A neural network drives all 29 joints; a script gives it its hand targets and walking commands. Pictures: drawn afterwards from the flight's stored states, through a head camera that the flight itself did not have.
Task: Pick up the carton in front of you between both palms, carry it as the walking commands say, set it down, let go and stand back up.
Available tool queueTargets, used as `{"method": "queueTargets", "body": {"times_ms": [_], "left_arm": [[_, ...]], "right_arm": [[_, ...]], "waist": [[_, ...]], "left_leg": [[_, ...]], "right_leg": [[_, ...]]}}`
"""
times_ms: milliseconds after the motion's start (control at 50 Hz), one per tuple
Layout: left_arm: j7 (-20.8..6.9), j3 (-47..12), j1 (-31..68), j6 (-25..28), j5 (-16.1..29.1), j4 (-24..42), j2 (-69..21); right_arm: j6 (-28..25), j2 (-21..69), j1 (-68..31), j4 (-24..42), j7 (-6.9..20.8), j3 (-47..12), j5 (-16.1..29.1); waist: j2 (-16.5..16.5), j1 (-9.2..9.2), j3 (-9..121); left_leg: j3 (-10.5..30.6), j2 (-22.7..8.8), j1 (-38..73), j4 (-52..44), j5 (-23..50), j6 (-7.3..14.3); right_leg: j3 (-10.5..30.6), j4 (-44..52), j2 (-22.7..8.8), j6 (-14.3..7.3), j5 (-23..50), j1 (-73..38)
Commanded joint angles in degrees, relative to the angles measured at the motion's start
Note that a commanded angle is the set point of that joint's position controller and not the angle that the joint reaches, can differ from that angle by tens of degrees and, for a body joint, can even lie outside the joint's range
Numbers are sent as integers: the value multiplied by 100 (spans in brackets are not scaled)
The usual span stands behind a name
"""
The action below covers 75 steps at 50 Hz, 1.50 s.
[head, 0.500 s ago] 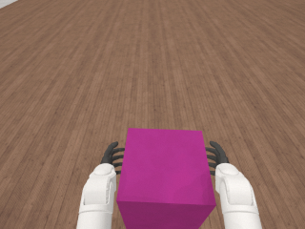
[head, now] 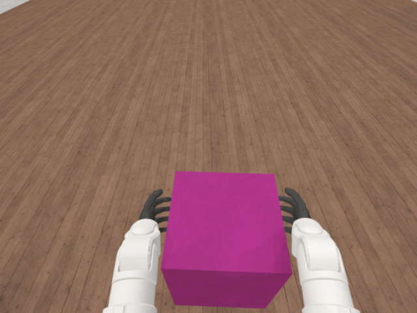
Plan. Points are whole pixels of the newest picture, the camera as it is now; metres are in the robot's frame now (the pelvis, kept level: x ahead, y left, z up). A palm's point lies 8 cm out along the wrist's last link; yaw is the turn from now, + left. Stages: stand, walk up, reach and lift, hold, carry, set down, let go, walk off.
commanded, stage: carry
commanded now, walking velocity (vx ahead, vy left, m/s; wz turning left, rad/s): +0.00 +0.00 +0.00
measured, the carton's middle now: (222, 242) +0.30 +0.00 -0.05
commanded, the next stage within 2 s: hold in 0.82 s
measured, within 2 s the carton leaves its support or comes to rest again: neither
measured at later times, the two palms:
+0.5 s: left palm (142, 230) +0.27 +0.16 +0.04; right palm (297, 229) +0.28 -0.14 +0.04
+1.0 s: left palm (128, 242) +0.25 +0.18 +0.04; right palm (286, 231) +0.27 -0.12 +0.04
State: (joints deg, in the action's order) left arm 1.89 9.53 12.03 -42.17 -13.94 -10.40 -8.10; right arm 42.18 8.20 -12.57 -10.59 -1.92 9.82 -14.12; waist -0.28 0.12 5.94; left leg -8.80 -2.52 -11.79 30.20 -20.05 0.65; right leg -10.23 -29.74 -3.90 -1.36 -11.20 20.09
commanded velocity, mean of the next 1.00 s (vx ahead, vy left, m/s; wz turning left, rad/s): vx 0.00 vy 0.00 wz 0.00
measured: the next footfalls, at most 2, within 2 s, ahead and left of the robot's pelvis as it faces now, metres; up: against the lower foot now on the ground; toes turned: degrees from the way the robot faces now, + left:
none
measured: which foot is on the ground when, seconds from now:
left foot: down 0.00-1.00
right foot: down 0.00-1.00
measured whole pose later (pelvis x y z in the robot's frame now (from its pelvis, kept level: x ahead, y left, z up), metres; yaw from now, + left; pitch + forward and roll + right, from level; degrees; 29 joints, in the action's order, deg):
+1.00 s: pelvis -0.02 +0.01 +0.01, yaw +5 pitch -5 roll +0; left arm 0.9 9.8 12.7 -40.0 -14.6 -12.6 -8.2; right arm 41.3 8.0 -11.5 -9.2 -1.4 9.9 -14.5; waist -0.8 -0.3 -2.0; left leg -1.7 1.4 -3.5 23.8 -15.0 1.9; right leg 2.2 -22.0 -1.3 2.0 -7.5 9.3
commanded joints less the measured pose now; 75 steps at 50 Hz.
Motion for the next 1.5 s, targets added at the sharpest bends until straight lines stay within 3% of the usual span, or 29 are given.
{"method": "queueTargets", "body": {"times_ms": [0,800,820,840,880,940,1080,1220,1300,1380,1480], "left_arm": [[-1404,-3184,2725,244,1540,468,-5237],[-1401,-3172,2674,232,1518,446,-5215],[-1444,-3013,2296,272,1494,231,-5422],[-1406,-2920,2279,407,1365,428,-5267],[-1341,-2841,2305,464,1247,356,-5213],[-1319,-2782,2423,494,1195,171,-5246],[-1563,-2919,3111,451,1420,-42,-5327],[-1686,-2570,3475,474,1258,-454,-5368],[-1853,-1993,4217,708,920,-1204,-5162],[-1980,-1082,5009,1093,371,-2183,-4888],[-1738,234,5085,1491,-493,-3104,-4161]], "right_arm": [[-224,5271,-2554,360,1386,-3184,1493],[-208,5265,-2461,296,1392,-3153,1488],[-195,5365,-1945,450,1431,-3019,1449],[-271,5199,-2057,737,1427,-3093,1412],[-297,5187,-2220,652,1439,-3139,1412],[-340,5202,-2429,551,1489,-3213,1445],[-323,5343,-2421,-80,1478,-2765,1141],[-293,5620,-2982,-444,1617,-2680,1156],[-379,5872,-3795,-1039,1645,-2323,1062],[-630,5864,-4450,-2034,1528,-1393,645],[-1020,5008,-4531,-2632,1106,-1,-208]], "waist": [[28,-1,1255],[-4,-9,1316],[-519,-1,672],[-531,-24,996],[-305,91,992],[-183,97,819],[-152,-217,415],[-6,-41,330],[132,84,180],[196,-5,20],[86,-136,-169]], "left_leg": [[594,-641,-86,-577,1031,71],[628,-638,-145,-547,1360,144],[1561,441,-257,-1044,2928,132],[1675,371,132,-969,3190,107],[1697,471,672,-919,3597,23],[1570,553,879,-1041,2902,-25],[1517,539,296,-1268,1448,-44],[1440,598,-247,-1345,595,106],[1331,627,-707,-1160,-241,264],[1256,669,-1123,-690,-552,324],[1307,719,-1691,-148,-403,340]], "right_leg": [[691,332,-600,-32,1094,-899],[625,285,-579,52,1086,-832],[1398,329,972,-67,1909,-2496],[1438,399,901,-28,2054,-2564],[1454,533,960,49,2205,-2338],[1379,673,1019,164,1711,-2159],[1339,803,1011,59,810,-2300],[1360,867,877,126,393,-2642],[1455,842,750,182,-572,-2595],[1661,773,622,214,-1338,-2262],[1717,471,622,231,-1194,-1652]]}}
